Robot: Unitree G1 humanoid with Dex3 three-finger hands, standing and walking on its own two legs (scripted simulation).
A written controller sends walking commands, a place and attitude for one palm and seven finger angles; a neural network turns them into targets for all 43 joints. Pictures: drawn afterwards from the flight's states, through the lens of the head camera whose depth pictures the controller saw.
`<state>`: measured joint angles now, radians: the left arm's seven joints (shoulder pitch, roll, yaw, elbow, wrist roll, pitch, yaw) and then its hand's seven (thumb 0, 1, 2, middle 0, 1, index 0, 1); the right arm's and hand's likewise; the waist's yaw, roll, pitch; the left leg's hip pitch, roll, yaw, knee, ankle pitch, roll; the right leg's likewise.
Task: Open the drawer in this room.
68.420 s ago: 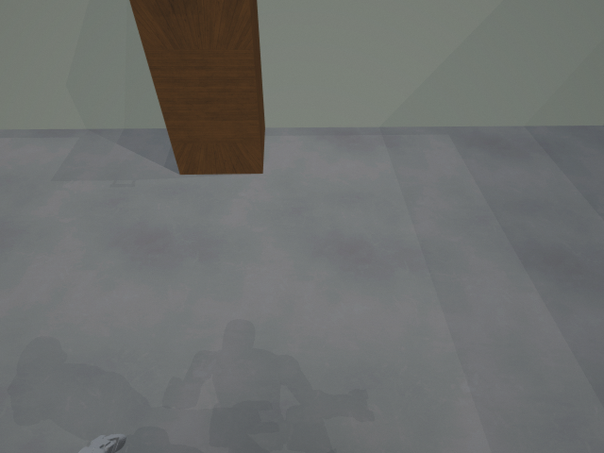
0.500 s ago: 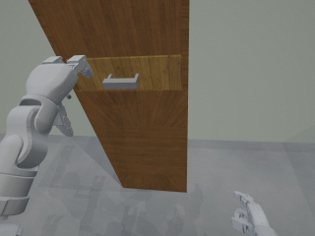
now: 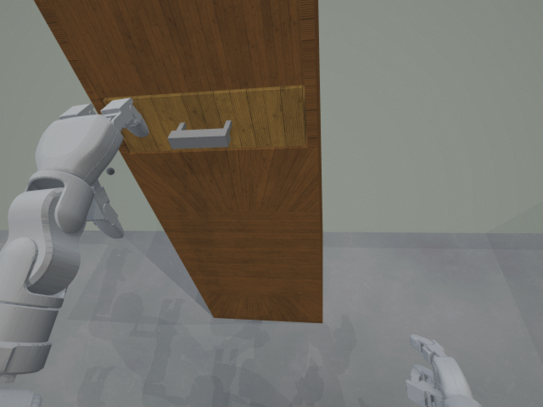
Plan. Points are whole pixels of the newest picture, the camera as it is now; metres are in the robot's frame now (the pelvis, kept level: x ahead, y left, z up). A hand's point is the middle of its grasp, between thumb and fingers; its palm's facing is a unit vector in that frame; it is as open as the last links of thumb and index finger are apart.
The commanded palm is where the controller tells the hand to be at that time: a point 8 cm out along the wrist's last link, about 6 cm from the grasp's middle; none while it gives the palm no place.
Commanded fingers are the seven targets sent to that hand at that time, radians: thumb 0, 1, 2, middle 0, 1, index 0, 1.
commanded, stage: move the hooked fingers above the handle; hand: left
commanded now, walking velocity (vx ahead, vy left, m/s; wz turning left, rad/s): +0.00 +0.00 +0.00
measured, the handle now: (202, 132) +0.55 +0.22 +0.13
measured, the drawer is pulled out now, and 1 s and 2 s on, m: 0.00 0.00 0.00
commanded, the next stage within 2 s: none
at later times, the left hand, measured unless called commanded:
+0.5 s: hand (146, 160) +0.38 +0.23 +0.20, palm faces +0.08 -0.01 -1.00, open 13.8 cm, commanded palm +0.35 +0.24 +0.27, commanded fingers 0.00 -0.50 0.30 -0.30 -1.20 -0.30 -1.20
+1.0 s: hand (170, 154) +0.42 +0.22 +0.18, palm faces +0.01 -0.02 -1.00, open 13.8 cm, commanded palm +0.41 +0.24 +0.26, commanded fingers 0.00 -0.50 0.30 -0.30 -1.20 -0.30 -1.20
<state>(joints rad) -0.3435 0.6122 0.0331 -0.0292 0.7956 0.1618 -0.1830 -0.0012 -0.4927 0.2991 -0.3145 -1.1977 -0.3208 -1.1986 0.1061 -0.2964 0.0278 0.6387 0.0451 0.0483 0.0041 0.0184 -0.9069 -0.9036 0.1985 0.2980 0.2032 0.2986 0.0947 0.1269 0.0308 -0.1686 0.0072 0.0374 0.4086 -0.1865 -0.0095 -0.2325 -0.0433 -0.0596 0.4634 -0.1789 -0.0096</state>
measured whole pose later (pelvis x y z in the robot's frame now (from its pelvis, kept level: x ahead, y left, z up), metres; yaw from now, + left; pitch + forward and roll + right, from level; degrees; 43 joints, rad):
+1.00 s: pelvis +0.04 +0.01 +0.00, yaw +1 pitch +2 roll +1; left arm -0.55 0.56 -0.14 0.20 0.85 0.07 -0.24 0.00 -0.49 0.30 -0.32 -1.20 -0.32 -1.20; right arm 0.15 -0.30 0.02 0.63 0.04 0.10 -0.01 0.02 -0.91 -0.90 0.20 0.30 0.20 0.30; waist 0.06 0.09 0.00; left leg -0.20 -0.01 0.02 0.40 -0.23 0.01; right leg -0.25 -0.06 -0.07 0.44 -0.22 0.01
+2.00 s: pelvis +0.04 +0.00 +0.00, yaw +0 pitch +4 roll +1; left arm -0.81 0.62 -0.12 0.62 0.92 0.03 -0.20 0.00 -0.49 0.30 -0.33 -1.21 -0.33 -1.20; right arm 0.24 -0.31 -0.01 0.65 0.07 0.13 -0.06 0.01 -0.91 -0.90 0.20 0.30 0.20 0.30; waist 0.01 0.07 -0.02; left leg -0.25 0.02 0.03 0.42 -0.23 -0.01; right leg -0.30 -0.03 -0.06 0.45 -0.21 -0.01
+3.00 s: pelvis +0.04 +0.02 +0.00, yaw -1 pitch +5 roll +0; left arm -0.95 0.53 -0.11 0.72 0.93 0.00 -0.10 0.00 -0.49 0.30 -0.44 -1.29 -0.37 -1.24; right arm 0.20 -0.29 0.02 0.67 0.05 0.12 -0.03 0.01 -0.91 -0.90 0.20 0.30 0.20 0.30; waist 0.00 0.08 -0.06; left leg -0.28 0.00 0.06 0.42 -0.24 0.01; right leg -0.33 -0.04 -0.04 0.44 -0.20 0.01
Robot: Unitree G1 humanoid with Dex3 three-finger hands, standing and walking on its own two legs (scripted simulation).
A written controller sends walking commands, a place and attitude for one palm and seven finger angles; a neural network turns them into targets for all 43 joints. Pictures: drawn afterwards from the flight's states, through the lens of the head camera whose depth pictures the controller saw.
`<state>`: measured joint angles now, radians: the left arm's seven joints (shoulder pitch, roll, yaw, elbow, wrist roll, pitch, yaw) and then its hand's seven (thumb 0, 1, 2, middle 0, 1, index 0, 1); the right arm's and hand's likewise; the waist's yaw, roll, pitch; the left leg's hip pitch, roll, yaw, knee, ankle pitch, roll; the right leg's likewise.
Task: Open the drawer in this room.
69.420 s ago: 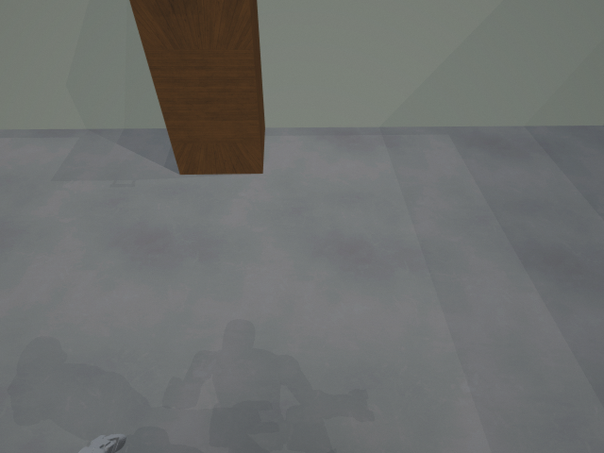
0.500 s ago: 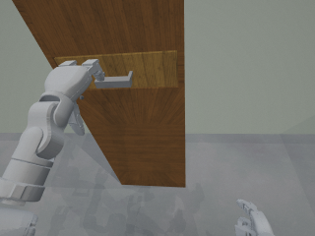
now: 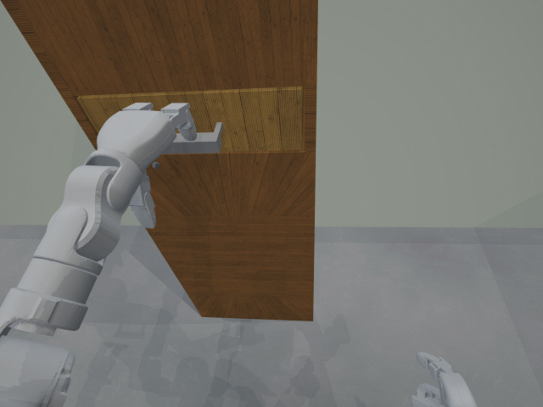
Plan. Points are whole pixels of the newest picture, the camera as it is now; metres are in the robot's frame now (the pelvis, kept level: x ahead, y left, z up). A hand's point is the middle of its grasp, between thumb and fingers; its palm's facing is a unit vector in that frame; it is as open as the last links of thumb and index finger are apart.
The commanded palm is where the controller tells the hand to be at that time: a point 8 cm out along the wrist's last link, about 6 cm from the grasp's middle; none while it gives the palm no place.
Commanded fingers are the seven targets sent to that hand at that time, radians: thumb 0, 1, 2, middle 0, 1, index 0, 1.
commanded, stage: move the hooked fingers above the handle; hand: left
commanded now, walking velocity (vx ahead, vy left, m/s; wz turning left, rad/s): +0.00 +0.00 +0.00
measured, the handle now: (190, 135) +0.51 +0.20 +0.13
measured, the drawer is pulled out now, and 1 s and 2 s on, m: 0.00 0.00 0.00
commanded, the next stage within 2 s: none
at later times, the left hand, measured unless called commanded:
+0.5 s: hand (193, 144) +0.44 +0.16 +0.17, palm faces -0.02 -0.02 -1.00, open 13.8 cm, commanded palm +0.44 +0.21 +0.25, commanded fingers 0.00 -0.50 0.30 -0.30 -1.20 -0.30 -1.20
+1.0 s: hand (146, 138) +0.43 +0.23 +0.19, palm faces -0.04 +0.04 -1.00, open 13.8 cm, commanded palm +0.43 +0.22 +0.25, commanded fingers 0.00 -0.50 0.30 -0.30 -1.20 -0.30 -1.20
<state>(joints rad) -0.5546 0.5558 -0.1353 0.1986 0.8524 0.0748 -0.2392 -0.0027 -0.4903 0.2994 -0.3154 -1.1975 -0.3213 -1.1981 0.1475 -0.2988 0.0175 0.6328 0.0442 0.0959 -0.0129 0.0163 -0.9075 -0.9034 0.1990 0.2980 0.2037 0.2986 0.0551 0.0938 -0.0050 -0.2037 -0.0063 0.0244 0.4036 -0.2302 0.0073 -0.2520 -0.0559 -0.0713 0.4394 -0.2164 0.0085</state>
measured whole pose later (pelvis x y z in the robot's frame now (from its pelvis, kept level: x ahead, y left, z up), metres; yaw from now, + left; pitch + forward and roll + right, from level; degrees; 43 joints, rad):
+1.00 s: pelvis +0.00 -0.01 +0.00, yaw -1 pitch +4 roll +1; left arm -0.81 0.62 -0.12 0.62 0.92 0.03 -0.20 0.00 -0.49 0.30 -0.33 -1.21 -0.33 -1.20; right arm 0.24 -0.31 -0.01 0.65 0.07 0.13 -0.06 0.01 -0.91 -0.90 0.20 0.30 0.20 0.30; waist 0.01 0.07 -0.02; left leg -0.25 0.02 0.03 0.42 -0.23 -0.01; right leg -0.30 -0.03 -0.06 0.45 -0.21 -0.01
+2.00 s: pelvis +0.00 +0.00 +0.00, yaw -2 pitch +5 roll +0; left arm -0.95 0.53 -0.11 0.72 0.93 0.00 -0.10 0.00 -0.49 0.30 -0.44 -1.29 -0.37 -1.24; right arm 0.20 -0.29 0.02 0.67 0.05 0.12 -0.03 0.01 -0.91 -0.90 0.20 0.30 0.20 0.30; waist 0.00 0.08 -0.06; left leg -0.28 0.00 0.06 0.42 -0.24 0.01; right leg -0.33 -0.04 -0.04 0.44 -0.20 0.01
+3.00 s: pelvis +0.00 +0.00 +0.00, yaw +0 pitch +5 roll +0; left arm -0.87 0.59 -0.12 0.61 0.90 -0.11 -0.09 0.00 -0.49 0.30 -0.32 -1.20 -0.33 -1.20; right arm 0.25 -0.29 -0.01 0.69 0.05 0.10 -0.05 0.01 -0.91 -0.90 0.20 0.30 0.20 0.30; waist 0.01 0.05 -0.02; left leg -0.30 0.01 0.02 0.46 -0.25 0.01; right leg -0.33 -0.04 -0.07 0.46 -0.21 0.01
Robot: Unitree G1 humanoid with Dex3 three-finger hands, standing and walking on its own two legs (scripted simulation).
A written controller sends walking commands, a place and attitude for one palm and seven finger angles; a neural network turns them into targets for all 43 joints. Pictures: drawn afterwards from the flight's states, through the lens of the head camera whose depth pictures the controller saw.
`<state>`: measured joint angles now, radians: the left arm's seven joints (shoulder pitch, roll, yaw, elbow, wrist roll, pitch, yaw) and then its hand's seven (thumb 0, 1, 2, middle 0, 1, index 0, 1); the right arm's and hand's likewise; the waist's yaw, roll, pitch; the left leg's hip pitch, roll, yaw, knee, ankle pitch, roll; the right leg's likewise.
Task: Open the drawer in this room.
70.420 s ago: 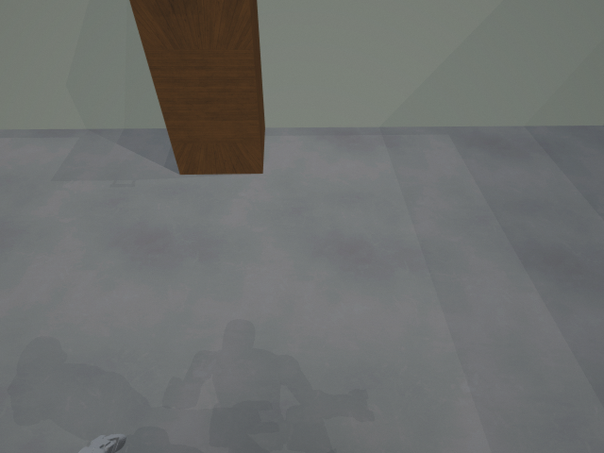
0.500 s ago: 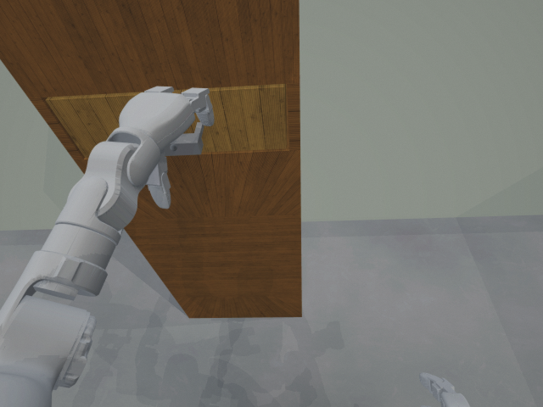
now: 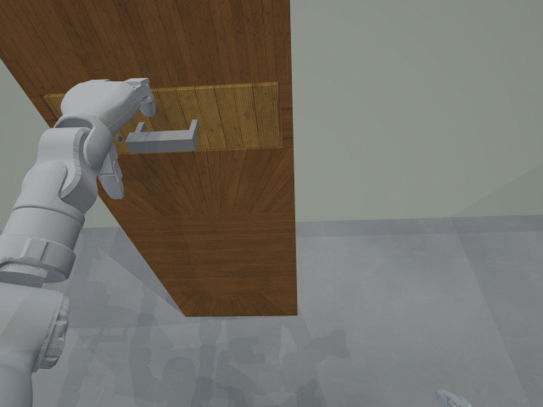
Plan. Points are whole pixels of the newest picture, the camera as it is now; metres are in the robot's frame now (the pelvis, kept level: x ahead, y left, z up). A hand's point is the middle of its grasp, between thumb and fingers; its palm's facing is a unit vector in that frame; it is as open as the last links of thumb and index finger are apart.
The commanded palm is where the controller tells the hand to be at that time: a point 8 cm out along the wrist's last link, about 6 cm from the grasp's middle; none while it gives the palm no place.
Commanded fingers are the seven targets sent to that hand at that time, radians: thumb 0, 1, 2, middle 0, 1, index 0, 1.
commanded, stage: move the hooked fingers above the handle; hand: left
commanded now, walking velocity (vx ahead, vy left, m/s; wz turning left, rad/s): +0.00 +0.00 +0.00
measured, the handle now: (165, 133) +0.51 +0.22 +0.13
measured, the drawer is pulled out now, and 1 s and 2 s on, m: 0.00 0.00 0.00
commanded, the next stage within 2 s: none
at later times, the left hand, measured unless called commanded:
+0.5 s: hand (145, 110) +0.47 +0.21 +0.21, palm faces +0.05 +0.01 -1.00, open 13.6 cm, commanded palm +0.44 +0.24 +0.25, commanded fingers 0.00 -0.50 0.30 -0.30 -1.20 -0.30 -1.20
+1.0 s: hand (147, 100) +0.47 +0.20 +0.22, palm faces +0.11 -0.02 -0.99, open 13.5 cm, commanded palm +0.44 +0.25 +0.26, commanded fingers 0.00 -0.50 0.30 -0.30 -1.20 -0.30 -1.20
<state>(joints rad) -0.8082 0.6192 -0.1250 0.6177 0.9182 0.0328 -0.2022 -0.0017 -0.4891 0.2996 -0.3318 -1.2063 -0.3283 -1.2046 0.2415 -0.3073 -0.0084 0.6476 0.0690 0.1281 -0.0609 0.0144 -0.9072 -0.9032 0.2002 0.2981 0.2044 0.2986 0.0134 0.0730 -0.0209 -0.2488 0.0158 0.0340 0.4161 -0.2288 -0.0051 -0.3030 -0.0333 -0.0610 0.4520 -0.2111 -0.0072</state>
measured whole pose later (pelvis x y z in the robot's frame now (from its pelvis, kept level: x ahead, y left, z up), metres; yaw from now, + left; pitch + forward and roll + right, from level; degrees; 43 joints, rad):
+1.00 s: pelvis +0.01 +0.01 +0.00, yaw -1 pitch +5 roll +0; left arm -0.95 0.53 -0.11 0.72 0.93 0.00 -0.10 0.00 -0.49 0.30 -0.44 -1.29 -0.37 -1.24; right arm 0.20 -0.29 0.02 0.67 0.05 0.12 -0.03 0.01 -0.91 -0.90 0.20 0.30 0.20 0.30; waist 0.00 0.08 -0.06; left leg -0.28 0.00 0.06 0.42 -0.24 0.01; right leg -0.33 -0.04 -0.04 0.44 -0.20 0.01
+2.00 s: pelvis +0.00 +0.01 +0.00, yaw +0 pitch +5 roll +0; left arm -0.87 0.59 -0.12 0.61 0.90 -0.11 -0.09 0.00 -0.49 0.30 -0.32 -1.20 -0.33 -1.20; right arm 0.25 -0.29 -0.01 0.69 0.05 0.10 -0.05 0.01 -0.91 -0.90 0.20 0.30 0.20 0.30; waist 0.01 0.05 -0.02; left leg -0.30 0.01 0.02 0.46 -0.25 0.01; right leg -0.33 -0.04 -0.07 0.46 -0.21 0.01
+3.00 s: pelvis +0.00 +0.01 +0.00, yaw -1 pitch +6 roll +0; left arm -0.95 0.57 -0.09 0.87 0.97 -0.09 -0.08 0.00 -0.49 0.30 -0.55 -1.23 -0.39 -1.24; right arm 0.23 -0.26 0.02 0.68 0.06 0.09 -0.06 0.01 -0.91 -0.90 0.20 0.30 0.21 0.30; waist -0.04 0.08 -0.04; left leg -0.33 0.01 0.05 0.46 -0.25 0.01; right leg -0.37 -0.04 -0.04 0.47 -0.20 0.01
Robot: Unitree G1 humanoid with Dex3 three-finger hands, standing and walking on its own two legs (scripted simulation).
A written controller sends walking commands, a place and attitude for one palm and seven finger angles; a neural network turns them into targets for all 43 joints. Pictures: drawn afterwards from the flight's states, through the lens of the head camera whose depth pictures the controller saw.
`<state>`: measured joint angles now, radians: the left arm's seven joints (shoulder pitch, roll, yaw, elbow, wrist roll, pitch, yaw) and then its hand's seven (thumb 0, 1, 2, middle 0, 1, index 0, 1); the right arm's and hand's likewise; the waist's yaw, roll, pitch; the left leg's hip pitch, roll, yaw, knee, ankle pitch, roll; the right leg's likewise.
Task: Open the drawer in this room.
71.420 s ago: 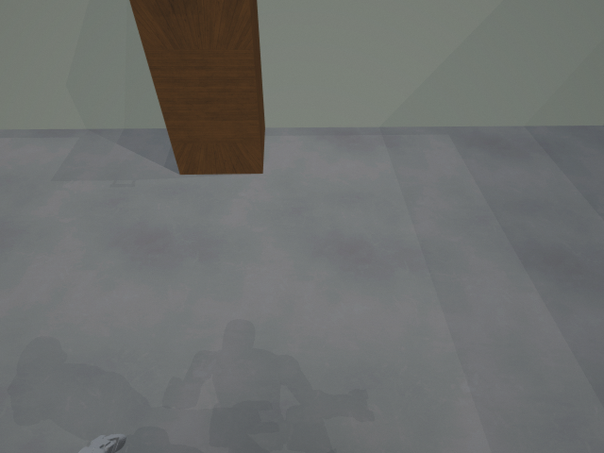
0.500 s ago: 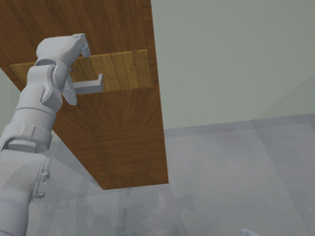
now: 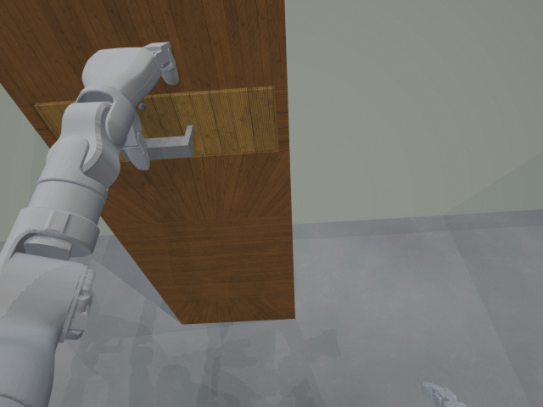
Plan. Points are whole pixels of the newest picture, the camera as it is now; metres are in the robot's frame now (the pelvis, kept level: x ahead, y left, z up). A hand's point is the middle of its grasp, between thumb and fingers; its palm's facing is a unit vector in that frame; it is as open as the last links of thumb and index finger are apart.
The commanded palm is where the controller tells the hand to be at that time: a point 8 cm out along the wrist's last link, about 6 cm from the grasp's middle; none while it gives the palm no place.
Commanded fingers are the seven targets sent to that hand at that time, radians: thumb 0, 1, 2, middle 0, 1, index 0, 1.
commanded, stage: move the hooked fingers above the handle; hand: left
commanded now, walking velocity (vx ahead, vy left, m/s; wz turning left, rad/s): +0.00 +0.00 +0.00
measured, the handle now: (160, 140) +0.50 +0.21 +0.13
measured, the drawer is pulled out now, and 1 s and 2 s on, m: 0.00 0.00 0.00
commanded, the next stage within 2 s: none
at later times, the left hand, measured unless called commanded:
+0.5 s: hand (131, 116) +0.45 +0.21 +0.22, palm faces +0.15 -0.04 -0.99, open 13.8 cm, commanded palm +0.43 +0.24 +0.26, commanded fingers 0.00 -0.50 0.30 -0.30 -1.20 -0.30 -1.20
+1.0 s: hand (128, 130) +0.44 +0.22 +0.20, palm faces +0.11 -0.02 -0.99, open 13.8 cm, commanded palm +0.43 +0.24 +0.26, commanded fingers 0.00 -0.50 0.30 -0.30 -1.20 -0.30 -1.20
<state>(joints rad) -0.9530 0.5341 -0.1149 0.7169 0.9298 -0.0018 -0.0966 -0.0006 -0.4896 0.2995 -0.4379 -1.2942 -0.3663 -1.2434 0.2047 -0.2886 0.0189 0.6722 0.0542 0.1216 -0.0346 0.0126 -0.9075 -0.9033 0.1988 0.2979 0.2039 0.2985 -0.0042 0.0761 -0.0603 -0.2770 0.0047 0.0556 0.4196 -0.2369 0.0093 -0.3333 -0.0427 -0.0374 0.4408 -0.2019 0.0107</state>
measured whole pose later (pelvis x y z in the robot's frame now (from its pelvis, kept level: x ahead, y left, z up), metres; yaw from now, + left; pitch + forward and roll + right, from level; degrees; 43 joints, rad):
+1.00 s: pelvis +0.00 +0.00 +0.00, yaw +2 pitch +5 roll +0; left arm -0.87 0.59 -0.12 0.61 0.90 -0.11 -0.09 0.00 -0.49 0.30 -0.32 -1.20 -0.33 -1.20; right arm 0.25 -0.29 -0.01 0.69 0.05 0.10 -0.05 0.01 -0.91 -0.90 0.20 0.30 0.20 0.30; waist 0.01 0.05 -0.02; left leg -0.30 0.01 0.02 0.46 -0.25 0.01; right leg -0.33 -0.04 -0.07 0.46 -0.21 0.01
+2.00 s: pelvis -0.01 +0.00 +0.00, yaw +0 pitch +6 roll +0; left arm -0.95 0.57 -0.09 0.87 0.97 -0.09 -0.08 0.00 -0.49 0.30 -0.55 -1.23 -0.39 -1.24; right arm 0.23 -0.26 0.02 0.68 0.06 0.09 -0.06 0.01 -0.91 -0.90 0.20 0.30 0.21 0.30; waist -0.04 0.08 -0.04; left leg -0.33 0.01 0.05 0.46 -0.25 0.01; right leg -0.37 -0.04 -0.04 0.47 -0.20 0.01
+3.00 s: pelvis -0.02 -0.01 -0.01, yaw +0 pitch +7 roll +0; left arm -0.98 0.58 -0.08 0.93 1.00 -0.09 -0.01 0.00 -0.49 0.30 -0.46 -1.22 -0.35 -1.28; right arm 0.26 -0.29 0.01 0.68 0.06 0.08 -0.07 0.01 -0.91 -0.90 0.20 0.30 0.21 0.30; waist -0.05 0.05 -0.05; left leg -0.38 0.02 0.05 0.50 -0.25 0.00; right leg -0.43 -0.03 -0.04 0.51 -0.21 0.00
